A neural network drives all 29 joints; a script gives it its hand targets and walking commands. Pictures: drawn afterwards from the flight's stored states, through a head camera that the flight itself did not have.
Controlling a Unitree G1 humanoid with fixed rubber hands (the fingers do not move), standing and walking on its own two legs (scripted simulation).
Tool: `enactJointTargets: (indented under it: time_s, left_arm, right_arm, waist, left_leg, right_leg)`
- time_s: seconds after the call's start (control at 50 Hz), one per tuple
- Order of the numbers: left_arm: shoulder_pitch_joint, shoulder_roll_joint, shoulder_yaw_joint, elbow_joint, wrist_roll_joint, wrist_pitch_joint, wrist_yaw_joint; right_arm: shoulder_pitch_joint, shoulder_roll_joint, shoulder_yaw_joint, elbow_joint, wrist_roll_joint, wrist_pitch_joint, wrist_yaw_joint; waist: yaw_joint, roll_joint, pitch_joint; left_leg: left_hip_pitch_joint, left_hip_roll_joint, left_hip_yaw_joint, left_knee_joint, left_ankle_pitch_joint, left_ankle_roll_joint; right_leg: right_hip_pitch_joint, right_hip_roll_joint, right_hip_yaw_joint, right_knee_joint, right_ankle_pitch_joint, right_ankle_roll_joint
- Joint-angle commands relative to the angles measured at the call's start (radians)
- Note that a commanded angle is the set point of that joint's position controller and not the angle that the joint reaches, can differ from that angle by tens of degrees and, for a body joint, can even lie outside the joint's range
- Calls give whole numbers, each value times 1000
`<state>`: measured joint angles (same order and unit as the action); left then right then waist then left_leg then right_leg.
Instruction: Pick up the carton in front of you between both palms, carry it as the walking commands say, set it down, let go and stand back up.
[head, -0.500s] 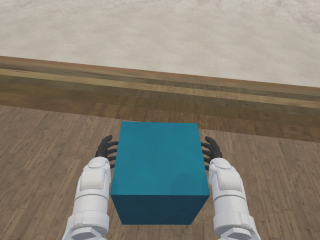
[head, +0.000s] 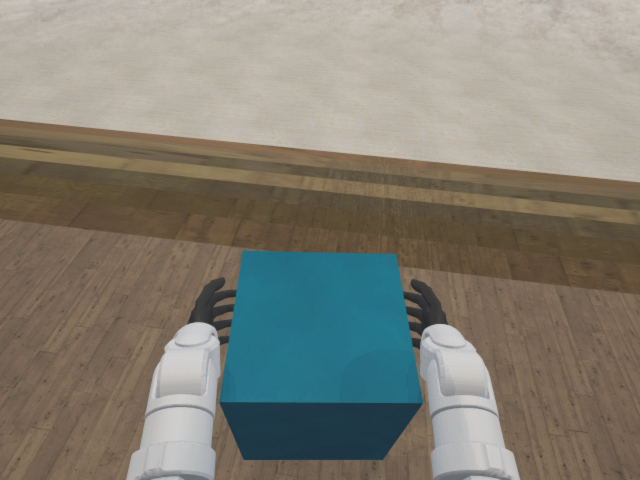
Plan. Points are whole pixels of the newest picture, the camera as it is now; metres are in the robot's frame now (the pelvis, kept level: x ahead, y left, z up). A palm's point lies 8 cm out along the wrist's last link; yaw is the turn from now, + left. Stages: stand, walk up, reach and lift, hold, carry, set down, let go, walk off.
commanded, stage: reach and lift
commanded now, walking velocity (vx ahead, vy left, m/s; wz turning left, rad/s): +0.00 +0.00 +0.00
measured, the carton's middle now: (316, 361) +0.29 +0.00 -0.05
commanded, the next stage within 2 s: hold in 0.22 s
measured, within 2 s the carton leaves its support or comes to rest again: neither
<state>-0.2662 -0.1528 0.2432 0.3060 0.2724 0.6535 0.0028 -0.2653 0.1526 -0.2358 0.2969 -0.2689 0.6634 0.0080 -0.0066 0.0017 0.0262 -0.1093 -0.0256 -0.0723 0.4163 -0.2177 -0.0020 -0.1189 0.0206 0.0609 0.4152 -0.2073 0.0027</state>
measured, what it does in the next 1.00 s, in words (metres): stands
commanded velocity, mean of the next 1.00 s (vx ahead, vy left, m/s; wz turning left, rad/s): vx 0.00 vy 0.00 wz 0.00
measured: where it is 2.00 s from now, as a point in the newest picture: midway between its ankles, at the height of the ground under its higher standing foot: outside the picture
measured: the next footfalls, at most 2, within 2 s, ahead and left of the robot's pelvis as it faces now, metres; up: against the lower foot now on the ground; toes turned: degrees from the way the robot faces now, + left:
right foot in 1.88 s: +0.18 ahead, -0.09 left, +0.00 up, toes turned -8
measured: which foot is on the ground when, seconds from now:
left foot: down 0.00-1.00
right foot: down 0.00-1.00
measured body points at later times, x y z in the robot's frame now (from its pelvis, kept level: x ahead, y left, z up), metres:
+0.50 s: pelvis -0.01 +0.00 +0.00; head -0.05 +0.00 +0.45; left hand +0.29 +0.15 +0.04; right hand +0.29 -0.15 +0.04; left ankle +0.01 +0.12 -0.74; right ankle +0.02 -0.12 -0.74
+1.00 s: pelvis -0.01 +0.00 +0.00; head -0.05 +0.00 +0.45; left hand +0.29 +0.15 +0.04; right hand +0.29 -0.15 +0.04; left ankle +0.01 +0.12 -0.74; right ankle +0.02 -0.12 -0.74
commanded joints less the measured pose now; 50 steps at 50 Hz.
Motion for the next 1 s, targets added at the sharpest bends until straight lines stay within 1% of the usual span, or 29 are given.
enactJointTargets:
  time_s: [0.0, 0.2, 0.24, 0.28, 0.32, 0.38, 0.42, 0.46, 0.56, 0.68, 0.8, 0.98]
  left_arm:
    - [-492, -951, -562, -64, -249, -28, -237]
    - [-500, -940, -575, -100, -259, -4, -235]
    - [-495, -944, -601, -135, -273, 5, -233]
    - [-468, -942, -636, -188, -292, 23, -228]
    - [-433, -921, -635, -214, -293, 46, -222]
    - [-410, -882, -594, -190, -270, 73, -219]
    - [-432, -874, -573, -166, -259, 78, -223]
    - [-472, -884, -570, -159, -260, 76, -231]
    - [-549, -915, -595, -162, -277, 63, -239]
    - [-571, -919, -586, -132, -268, 62, -237]
    - [-565, -918, -577, -121, -261, 64, -238]
    - [-514, -909, -589, -159, -268, 69, -231]
  right_arm:
    - [-482, 950, 557, -60, 242, -31, 222]
    - [-490, 941, 568, -94, 251, -7, 218]
    - [-485, 945, 596, -128, 267, 1, 217]
    - [-460, 944, 634, -179, 289, 18, 213]
    - [-428, 925, 636, -203, 290, 40, 206]
    - [-406, 890, 594, -181, 264, 66, 202]
    - [-426, 880, 569, -162, 251, 72, 205]
    - [-462, 890, 565, -156, 252, 71, 212]
    - [-538, 921, 592, -156, 272, 60, 219]
    - [-562, 926, 582, -125, 264, 58, 219]
    - [-555, 926, 570, -110, 255, 61, 220]
    - [-502, 918, 580, -147, 262, 65, 214]
  waist:
    - [1, 2, -304]
    - [2, 0, -286]
    - [3, 2, -310]
    - [4, 4, -338]
    - [5, 4, -319]
    - [5, 2, -222]
    - [2, -1, -174]
    - [0, -1, -171]
    - [2, 2, -224]
    - [3, 3, -225]
    - [2, 3, -225]
    - [2, 3, -243]
  left_leg:
    - [63, -65, -16, -52, 246, -6]
    - [67, -64, -16, -63, 211, -5]
    - [82, -63, -17, -63, 238, -6]
    - [105, -62, -21, -66, 290, -7]
    - [111, -62, -23, -77, 298, -5]
    - [82, -61, -21, -103, 193, -1]
    - [60, -58, -17, -109, 113, 1]
    - [46, -55, -14, -106, 68, 2]
    - [41, -53, -12, -83, 55, 5]
    - [31, -51, -12, -79, 22, 7]
    - [41, -51, -12, -81, 48, 5]
    - [69, -55, -15, -81, 137, -2]
  right_leg:
    - [114, 66, 16, -39, 252, 2]
    - [116, 64, 16, -50, 219, 2]
    - [129, 65, 17, -53, 243, 3]
    - [151, 66, 20, -60, 292, 7]
    - [158, 64, 22, -72, 304, 9]
    - [132, 61, 21, -94, 201, 4]
    - [109, 59, 18, -99, 119, 0]
    - [99, 57, 15, -95, 76, -3]
    - [105, 55, 11, -76, 64, -6]
    - [100, 54, 11, -70, 32, -8]
    - [106, 54, 10, -73, 55, -7]
    - [131, 58, 13, -75, 143, -2]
